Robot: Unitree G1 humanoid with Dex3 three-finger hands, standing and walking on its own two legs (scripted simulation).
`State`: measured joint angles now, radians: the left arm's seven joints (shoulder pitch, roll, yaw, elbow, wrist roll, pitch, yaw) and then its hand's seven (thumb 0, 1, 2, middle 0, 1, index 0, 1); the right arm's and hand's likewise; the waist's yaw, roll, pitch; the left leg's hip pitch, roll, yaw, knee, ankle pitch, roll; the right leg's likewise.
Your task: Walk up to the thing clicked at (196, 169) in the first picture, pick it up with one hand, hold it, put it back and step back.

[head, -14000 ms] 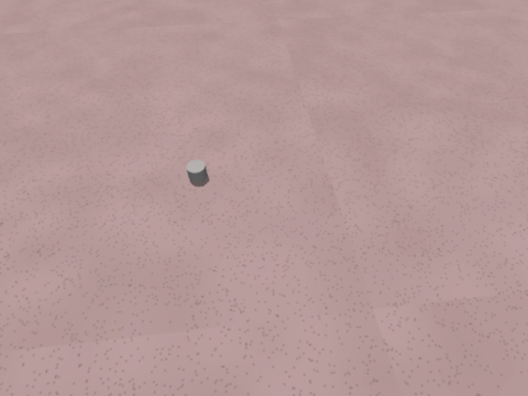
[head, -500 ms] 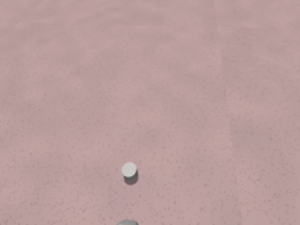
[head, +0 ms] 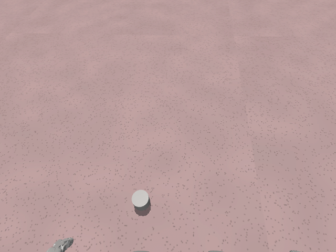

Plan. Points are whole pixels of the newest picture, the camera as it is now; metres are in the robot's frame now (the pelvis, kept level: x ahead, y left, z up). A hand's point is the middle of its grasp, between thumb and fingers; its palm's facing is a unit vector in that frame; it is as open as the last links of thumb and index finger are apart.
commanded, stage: walk up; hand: left
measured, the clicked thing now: (141, 200) +0.46 +0.22 -0.73
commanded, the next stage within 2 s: none
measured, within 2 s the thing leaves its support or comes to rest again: neither
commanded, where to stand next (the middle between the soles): +0.06 +0.01 m, yaw -5 degrees
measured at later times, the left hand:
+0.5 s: hand out of the picture +0.09 +0.28 -0.15, palm faces -0.06 -0.93 -0.37, open 7.4 cm
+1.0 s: hand out of the picture +0.13 +0.25 -0.12, palm faces -0.05 -0.90 -0.43, open 7.4 cm
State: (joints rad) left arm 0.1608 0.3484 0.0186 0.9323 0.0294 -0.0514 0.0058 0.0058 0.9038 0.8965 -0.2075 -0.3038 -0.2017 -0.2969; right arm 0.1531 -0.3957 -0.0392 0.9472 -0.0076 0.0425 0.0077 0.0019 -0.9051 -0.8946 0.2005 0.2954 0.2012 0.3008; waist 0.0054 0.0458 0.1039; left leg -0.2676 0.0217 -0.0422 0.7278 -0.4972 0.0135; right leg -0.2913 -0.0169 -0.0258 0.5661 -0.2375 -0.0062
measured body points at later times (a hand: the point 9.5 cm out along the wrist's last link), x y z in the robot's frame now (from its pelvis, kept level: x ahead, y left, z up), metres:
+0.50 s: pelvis -0.01 +0.02 +0.01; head +0.03 +0.01 +0.45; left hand +0.09 +0.33 -0.12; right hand +0.09 -0.29 -0.12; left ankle +0.00 +0.15 -0.73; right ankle +0.04 -0.12 -0.73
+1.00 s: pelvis +0.06 -0.01 +0.01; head +0.09 -0.05 +0.46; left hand +0.13 +0.30 -0.09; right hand +0.10 -0.33 -0.13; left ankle +0.08 +0.15 -0.69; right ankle +0.05 -0.11 -0.73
